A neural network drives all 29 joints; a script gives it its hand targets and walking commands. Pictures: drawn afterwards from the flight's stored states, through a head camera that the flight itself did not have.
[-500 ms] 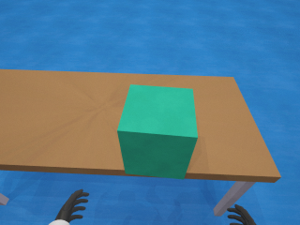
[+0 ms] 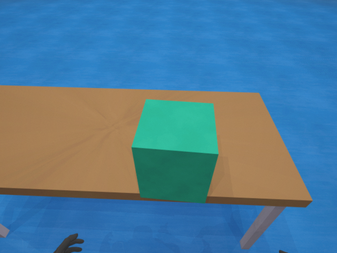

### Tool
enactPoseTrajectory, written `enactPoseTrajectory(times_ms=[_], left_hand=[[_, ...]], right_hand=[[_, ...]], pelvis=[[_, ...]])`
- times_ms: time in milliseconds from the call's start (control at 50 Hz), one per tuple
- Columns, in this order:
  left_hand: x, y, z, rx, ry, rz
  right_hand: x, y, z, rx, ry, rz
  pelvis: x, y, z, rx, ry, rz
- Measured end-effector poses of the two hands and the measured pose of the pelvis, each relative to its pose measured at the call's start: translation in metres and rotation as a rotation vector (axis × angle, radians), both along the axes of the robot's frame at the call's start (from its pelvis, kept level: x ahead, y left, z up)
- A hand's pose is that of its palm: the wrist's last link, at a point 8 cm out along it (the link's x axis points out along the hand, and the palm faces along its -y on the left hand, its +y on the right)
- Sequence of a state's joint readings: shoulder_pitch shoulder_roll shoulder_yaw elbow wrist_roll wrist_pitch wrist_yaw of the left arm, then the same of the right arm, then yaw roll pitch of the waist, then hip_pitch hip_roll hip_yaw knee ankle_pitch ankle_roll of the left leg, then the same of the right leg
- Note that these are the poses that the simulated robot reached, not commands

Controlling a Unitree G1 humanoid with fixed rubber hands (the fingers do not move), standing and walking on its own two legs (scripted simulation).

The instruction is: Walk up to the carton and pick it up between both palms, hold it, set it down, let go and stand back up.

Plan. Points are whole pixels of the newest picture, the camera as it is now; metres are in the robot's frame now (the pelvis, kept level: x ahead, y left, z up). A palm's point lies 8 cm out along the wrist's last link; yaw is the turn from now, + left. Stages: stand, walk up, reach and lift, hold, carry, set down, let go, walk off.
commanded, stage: stand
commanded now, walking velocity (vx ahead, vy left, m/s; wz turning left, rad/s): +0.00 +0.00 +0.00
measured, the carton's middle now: (175, 151) +0.43 -0.01 -0.03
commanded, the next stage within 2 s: none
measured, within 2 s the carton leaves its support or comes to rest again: neither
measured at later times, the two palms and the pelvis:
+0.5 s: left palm out of the picture +0.11 +0.27 -0.09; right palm out of the picture +0.08 -0.30 -0.11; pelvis +0.00 -0.01 +0.00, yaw +0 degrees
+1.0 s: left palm out of the picture +0.09 +0.27 -0.09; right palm out of the picture +0.05 -0.31 -0.11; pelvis -0.01 -0.01 +0.00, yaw +0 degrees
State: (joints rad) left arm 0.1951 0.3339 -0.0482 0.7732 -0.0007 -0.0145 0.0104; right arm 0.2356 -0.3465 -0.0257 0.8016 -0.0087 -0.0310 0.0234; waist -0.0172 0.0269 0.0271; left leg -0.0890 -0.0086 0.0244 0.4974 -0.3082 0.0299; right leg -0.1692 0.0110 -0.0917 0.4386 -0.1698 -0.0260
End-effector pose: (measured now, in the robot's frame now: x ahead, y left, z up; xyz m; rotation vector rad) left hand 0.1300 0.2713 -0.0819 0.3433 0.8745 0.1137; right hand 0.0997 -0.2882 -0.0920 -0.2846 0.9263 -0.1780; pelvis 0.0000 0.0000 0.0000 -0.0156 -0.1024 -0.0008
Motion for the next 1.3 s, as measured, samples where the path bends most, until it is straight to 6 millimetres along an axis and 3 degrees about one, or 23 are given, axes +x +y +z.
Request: enactPoseTrajectory(times_ms=[800, 1300], left_hand=[[-0.037, -0.001, -0.011, 0.029, 0.124, 0.045], [-0.045, 0.000, -0.013, 0.039, 0.161, 0.050]], right_hand=[[-0.038, -0.019, -0.018, 0.011, 0.118, -0.050], [-0.050, -0.024, -0.023, 0.010, 0.173, -0.061]], pelvis=[[-0.009, -0.012, 0.001, 0.016, -0.006, 0.000], [-0.010, -0.015, 0.001, 0.020, -0.006, 0.000]])
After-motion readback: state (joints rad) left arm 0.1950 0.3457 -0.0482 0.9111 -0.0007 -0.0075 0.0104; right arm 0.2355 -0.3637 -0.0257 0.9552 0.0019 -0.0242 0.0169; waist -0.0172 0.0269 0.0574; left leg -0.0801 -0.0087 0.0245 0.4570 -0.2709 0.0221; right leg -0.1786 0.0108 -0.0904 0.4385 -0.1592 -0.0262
